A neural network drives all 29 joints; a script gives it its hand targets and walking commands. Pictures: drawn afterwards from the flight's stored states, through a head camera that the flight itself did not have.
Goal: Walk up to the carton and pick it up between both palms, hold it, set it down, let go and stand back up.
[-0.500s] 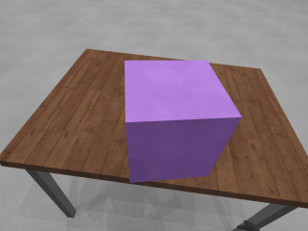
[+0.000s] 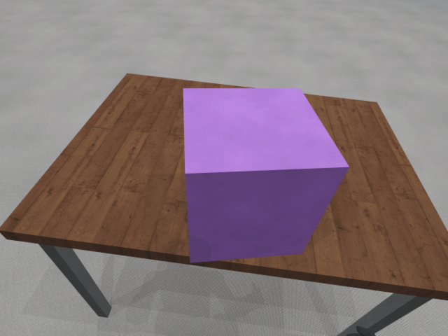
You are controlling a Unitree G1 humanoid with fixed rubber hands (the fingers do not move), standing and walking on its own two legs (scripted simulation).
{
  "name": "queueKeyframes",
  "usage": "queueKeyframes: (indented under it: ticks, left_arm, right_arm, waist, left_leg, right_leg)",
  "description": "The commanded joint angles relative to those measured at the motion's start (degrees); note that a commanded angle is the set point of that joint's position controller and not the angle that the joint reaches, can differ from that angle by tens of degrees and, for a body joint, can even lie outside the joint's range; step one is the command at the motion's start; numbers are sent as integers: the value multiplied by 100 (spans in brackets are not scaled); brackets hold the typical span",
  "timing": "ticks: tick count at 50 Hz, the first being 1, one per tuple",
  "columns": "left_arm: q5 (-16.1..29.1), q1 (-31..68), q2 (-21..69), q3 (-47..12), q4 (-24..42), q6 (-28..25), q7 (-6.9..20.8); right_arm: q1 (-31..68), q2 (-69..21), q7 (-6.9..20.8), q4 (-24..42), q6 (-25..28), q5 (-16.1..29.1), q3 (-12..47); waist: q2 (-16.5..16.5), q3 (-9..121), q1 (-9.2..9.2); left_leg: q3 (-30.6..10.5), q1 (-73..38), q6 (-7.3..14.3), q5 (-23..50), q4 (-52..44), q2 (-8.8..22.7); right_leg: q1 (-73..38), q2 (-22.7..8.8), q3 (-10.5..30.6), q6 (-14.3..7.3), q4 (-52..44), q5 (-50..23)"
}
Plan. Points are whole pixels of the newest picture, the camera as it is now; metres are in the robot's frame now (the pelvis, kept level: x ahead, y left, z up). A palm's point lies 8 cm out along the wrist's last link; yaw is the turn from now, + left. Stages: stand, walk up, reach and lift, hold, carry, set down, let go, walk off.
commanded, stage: stand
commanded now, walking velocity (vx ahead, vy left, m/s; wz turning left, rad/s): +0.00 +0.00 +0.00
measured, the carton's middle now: (245, 175) +0.45 -0.01 +0.05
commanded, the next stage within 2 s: none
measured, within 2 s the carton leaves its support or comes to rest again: neither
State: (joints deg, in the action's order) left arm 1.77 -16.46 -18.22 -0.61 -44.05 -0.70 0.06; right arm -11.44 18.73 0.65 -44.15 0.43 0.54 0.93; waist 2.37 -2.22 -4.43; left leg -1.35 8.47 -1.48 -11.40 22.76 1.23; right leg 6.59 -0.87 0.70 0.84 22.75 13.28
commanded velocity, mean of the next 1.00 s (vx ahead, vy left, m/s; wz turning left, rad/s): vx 0.00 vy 0.00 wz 0.00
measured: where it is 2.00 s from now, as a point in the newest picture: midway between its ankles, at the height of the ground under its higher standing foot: outside the picture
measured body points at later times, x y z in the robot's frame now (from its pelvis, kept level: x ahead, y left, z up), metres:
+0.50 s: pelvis -0.01 +0.00 +0.00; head -0.01 +0.02 +0.45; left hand +0.06 +0.28 -0.13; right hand +0.14 -0.27 -0.09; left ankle +0.01 +0.14 -0.74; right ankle -0.01 -0.13 -0.74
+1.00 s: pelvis -0.01 +0.00 +0.00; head -0.02 +0.02 +0.45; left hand +0.05 +0.28 -0.13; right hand +0.13 -0.27 -0.10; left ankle +0.01 +0.14 -0.74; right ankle -0.01 -0.13 -0.74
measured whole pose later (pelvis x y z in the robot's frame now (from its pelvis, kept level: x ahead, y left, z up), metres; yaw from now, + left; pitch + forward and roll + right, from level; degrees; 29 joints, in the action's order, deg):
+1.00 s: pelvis -0.01 +0.00 +0.00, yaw +0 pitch -4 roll +0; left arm 1.8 -16.5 -18.2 -0.6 -47.0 -0.9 0.1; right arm -11.4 18.7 0.6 -47.4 0.4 0.5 0.9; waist 2.4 -2.2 -4.4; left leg -1.3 8.5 -1.4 -10.6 22.8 1.2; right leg 6.6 -1.0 0.7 0.8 22.8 12.5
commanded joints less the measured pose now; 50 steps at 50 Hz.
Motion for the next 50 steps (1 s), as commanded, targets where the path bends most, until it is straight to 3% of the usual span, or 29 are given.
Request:
queueKeyframes:
  ticks: [1,2,6,9,15,22,29,35,39,44,50]
  left_arm:
    - [-343,254,-1444,431,-207,-228,-30]
    - [-328,276,-1494,440,-221,-242,-37]
    - [-329,185,-1468,441,-276,-239,-32]
    - [-324,228,-1472,419,-307,-250,-23]
    - [-337,234,-1481,416,-343,-258,-35]
    - [-314,245,-1481,426,-380,-247,-26]
    - [-316,291,-1510,416,-428,-240,-16]
    - [-297,253,-1476,413,-489,-260,-21]
    - [-282,277,-1482,409,-504,-246,-35]
    - [-300,277,-1494,406,-522,-249,-29]
    - [-306,366,-1515,415,-554,-248,-16]
  right_arm:
    - [73,1348,-60,88,137,-143,-493]
    - [24,1285,-47,68,125,-131,-472]
    - [166,1264,-47,85,136,-123,-459]
    - [34,1338,-60,11,136,-132,-480]
    - [115,1280,-64,-14,128,-120,-470]
    - [124,1306,-67,-58,141,-97,-453]
    - [95,1271,-63,-139,129,-121,-463]
    - [180,1276,-51,-168,142,-91,-449]
    - [199,1336,-65,-195,128,-97,-459]
    - [177,1320,-56,-222,130,-104,-468]
    - [150,1332,-70,-258,126,-82,-444]
  waist:
    - [-266,559,382]
    - [-157,476,399]
    - [-237,496,335]
    - [-304,422,413]
    - [-349,460,378]
    - [-240,338,384]
    - [-432,292,399]
    - [-242,429,363]
    - [-419,342,375]
    - [-249,316,395]
    - [-442,249,444]
  left_leg:
    - [-304,-310,404,1021,148,469]
    - [-351,-233,373,994,42,447]
    - [-332,-309,370,998,75,482]
    - [-324,-302,366,1015,38,475]
    - [-323,-335,375,851,5,488]
    - [-351,-269,375,899,-3,488]
    - [-354,-272,373,813,-34,496]
    - [-360,-350,367,806,-72,486]
    - [-353,-289,377,750,-33,509]
    - [-347,-298,354,666,-74,474]
    - [-391,-224,366,656,-153,499]
  right_leg:
    - [184,-596,461,-263,-432,-958]
    - [262,-616,438,-262,-403,-896]
    - [286,-609,433,-259,-423,-887]
    - [321,-608,438,-256,-412,-931]
    - [307,-615,466,-253,-451,-868]
    - [395,-640,483,-278,-489,-757]
    - [415,-617,482,-270,-519,-668]
    - [401,-633,477,-258,-493,-725]
    - [409,-635,546,-254,-578,-601]
    - [510,-639,522,-264,-587,-484]
    - [475,-644,505,-275,-564,-556]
